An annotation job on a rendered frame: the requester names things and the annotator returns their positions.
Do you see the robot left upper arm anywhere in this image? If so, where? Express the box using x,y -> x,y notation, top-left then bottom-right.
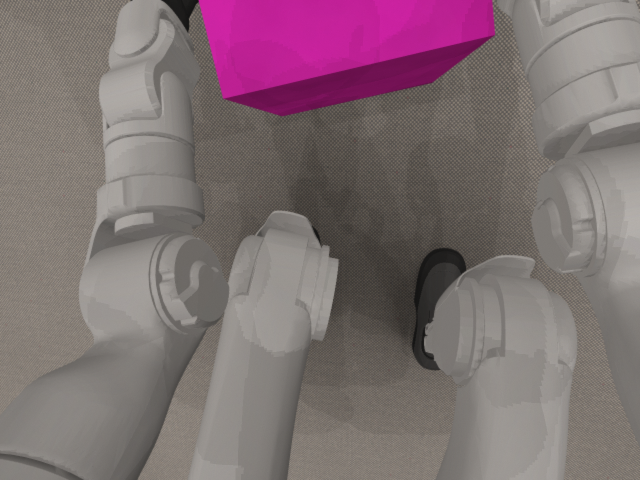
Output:
0,232 -> 229,480

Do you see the left robot hand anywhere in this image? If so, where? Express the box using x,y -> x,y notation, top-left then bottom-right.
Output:
131,0 -> 199,32

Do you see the robot right upper arm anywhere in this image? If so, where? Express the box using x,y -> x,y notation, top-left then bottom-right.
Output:
531,142 -> 640,447

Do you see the right robot forearm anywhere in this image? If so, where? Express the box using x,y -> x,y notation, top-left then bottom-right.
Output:
497,0 -> 640,161

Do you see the right robot thigh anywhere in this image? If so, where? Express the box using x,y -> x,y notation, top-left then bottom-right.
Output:
436,274 -> 573,480

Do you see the carton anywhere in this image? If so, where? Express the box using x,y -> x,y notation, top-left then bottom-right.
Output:
199,0 -> 495,116

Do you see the left robot forearm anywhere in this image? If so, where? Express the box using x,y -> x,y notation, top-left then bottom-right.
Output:
79,0 -> 205,304

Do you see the right robot shin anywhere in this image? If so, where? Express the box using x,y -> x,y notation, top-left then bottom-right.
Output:
424,255 -> 578,374

